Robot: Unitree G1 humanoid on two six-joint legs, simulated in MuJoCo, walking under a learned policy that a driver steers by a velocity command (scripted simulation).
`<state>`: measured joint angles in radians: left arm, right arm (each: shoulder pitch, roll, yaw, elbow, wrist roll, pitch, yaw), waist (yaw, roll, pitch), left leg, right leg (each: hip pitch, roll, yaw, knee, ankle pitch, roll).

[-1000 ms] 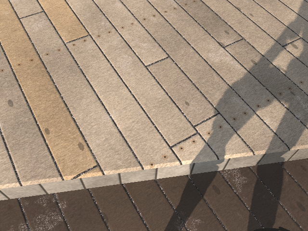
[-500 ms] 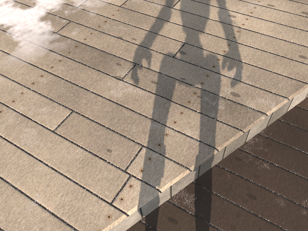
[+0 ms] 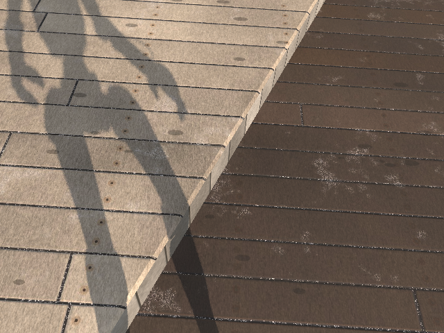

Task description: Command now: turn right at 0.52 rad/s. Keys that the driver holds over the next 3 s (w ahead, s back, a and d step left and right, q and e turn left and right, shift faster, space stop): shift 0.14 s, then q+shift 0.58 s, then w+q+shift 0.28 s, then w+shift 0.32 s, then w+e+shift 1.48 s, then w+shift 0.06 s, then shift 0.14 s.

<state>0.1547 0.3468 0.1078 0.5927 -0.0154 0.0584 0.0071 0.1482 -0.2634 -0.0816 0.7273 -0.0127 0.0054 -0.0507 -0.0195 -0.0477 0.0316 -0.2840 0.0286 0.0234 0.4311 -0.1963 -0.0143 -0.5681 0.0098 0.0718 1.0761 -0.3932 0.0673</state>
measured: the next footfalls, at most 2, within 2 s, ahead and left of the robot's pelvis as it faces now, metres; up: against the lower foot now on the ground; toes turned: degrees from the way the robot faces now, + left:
right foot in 0.14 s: +0.03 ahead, -0.15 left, +0.00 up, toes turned -2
left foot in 0.64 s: +0.01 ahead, +0.10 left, +0.00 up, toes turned +21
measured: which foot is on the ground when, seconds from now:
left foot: down 0.00-0.14, up 0.16-0.62, down 0.64-1.00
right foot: up 0.00-0.12, down 0.14-0.64, up 0.66-1.00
